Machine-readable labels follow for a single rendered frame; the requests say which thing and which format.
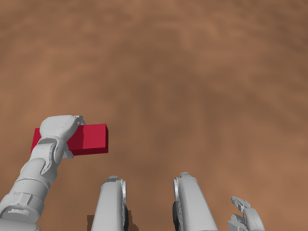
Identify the right robot hand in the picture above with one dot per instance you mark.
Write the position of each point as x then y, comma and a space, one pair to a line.
250, 220

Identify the left robot hand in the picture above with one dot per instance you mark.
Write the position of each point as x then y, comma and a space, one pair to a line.
64, 127

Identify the left robot arm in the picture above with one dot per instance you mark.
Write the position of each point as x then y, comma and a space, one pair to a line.
22, 207

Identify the carton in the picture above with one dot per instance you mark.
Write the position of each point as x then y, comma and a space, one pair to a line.
88, 139

